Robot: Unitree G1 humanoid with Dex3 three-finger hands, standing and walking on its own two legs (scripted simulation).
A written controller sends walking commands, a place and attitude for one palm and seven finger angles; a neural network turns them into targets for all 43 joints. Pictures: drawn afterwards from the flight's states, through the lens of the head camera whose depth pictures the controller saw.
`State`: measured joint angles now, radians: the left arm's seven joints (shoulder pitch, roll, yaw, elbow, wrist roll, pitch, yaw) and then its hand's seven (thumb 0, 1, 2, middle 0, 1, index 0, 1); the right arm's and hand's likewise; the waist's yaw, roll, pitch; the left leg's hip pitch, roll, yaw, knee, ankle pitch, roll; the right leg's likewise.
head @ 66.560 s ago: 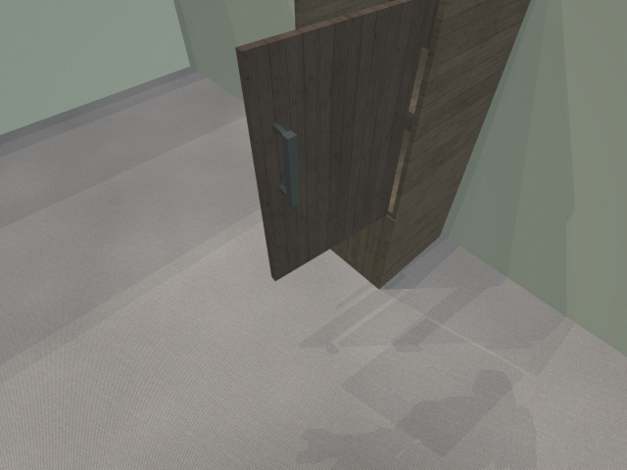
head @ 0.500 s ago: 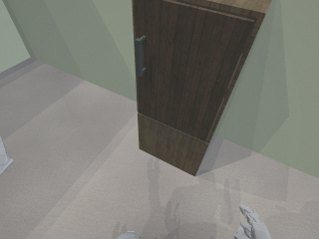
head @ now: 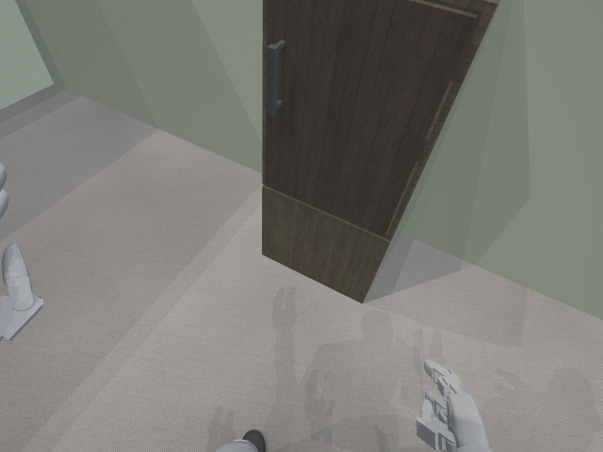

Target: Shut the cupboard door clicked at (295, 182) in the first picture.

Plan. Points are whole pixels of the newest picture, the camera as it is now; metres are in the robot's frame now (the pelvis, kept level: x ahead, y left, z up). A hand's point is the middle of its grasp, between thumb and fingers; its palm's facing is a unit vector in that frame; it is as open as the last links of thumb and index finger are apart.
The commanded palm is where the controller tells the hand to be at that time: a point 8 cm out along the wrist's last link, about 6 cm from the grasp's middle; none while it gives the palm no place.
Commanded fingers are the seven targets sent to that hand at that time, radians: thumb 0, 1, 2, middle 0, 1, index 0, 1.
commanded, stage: stop stepping back and stand still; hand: left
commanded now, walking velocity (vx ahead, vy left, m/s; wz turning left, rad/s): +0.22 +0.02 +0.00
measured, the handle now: (276, 79) +0.86 +0.13 +0.04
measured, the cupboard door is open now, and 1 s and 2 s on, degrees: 0 0 0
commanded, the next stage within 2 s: let the arm hang, fingers relaxed in 0.80 s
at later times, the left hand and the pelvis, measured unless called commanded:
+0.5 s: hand out of the picture +0.14 +0.30 +0.18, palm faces +0.48 -0.78 -0.40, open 7.4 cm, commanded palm +0.10 +0.33 +0.19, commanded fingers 0.00 0.90 0.90 -0.20 -0.30 -0.20 -0.30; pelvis -0.03 +0.03 -0.01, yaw +2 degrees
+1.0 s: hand (4, 384) +0.16 +0.34 +0.05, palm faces +0.26 -0.83 -0.49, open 7.4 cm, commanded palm none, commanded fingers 0.00 0.90 0.90 -0.20 -0.30 -0.20 -0.30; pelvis -0.05 +0.06 +0.00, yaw +1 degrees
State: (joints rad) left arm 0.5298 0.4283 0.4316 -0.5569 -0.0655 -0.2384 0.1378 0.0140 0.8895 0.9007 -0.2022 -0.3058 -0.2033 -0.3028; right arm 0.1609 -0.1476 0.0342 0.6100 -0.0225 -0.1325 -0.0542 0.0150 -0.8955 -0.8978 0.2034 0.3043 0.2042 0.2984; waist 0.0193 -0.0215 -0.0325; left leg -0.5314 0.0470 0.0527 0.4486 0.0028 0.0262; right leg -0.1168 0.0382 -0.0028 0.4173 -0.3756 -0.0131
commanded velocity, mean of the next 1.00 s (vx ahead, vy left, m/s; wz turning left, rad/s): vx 0.04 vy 0.00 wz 0.00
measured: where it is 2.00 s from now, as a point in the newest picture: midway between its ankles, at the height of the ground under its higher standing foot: outside the picture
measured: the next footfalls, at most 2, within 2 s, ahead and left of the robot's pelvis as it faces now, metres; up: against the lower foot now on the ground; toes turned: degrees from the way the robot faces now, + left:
left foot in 0.86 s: +0.05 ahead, +0.15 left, +0.00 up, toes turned +0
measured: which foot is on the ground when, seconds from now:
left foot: down 0.00-0.70, up 0.72-0.84, down 0.86-1.00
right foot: down 0.00-1.00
